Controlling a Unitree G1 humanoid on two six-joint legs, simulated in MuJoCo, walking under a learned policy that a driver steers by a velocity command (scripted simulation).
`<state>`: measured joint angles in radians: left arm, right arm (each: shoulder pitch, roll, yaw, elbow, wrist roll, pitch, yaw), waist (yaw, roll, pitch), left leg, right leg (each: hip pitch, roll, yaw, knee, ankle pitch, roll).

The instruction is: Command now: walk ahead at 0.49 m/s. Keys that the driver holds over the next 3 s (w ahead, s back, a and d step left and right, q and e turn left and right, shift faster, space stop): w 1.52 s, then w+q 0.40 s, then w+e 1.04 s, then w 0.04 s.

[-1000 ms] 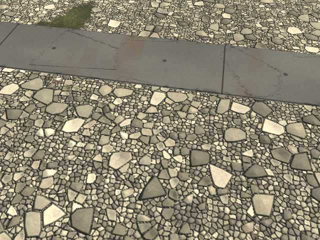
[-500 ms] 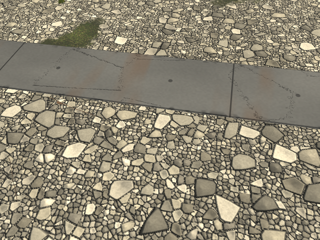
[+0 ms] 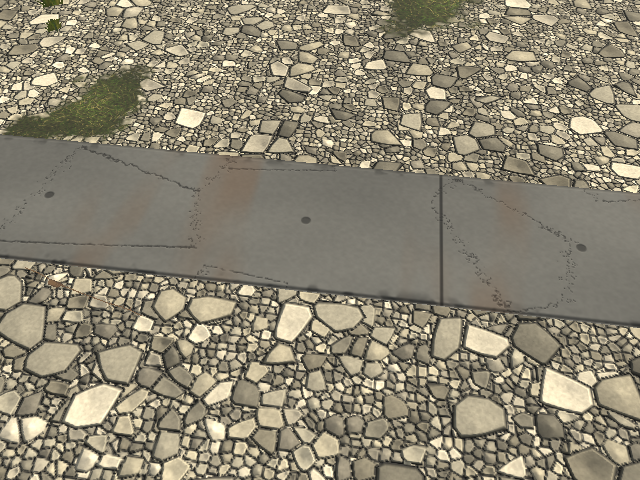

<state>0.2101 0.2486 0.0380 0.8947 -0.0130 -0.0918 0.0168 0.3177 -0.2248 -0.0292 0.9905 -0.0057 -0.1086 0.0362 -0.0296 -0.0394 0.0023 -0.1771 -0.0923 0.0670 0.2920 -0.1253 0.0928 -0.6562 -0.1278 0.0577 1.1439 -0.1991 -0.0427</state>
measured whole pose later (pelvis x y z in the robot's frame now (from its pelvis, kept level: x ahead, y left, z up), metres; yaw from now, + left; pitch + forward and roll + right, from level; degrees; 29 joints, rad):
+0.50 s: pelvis +0.28 -0.09 +0.00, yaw +1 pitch +1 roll +0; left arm 0.28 0.22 0.04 0.91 0.00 -0.11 -0.04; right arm 0.24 -0.28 -0.04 0.94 0.02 -0.09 0.00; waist 0.02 0.04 0.00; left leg -0.56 0.09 -0.03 1.13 -0.25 0.06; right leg -0.23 0.04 -0.07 0.35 -0.15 -0.07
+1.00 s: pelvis +0.55 -0.02 -0.01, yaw +1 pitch +2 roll +0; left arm 0.32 0.25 0.05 0.97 -0.03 -0.10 0.00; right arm 0.15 -0.24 -0.05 0.90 0.00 -0.10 0.04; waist 0.01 -0.02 0.03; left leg -0.38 -0.03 0.06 0.49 -0.15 0.06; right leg -0.38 -0.04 0.04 1.18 -0.38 -0.05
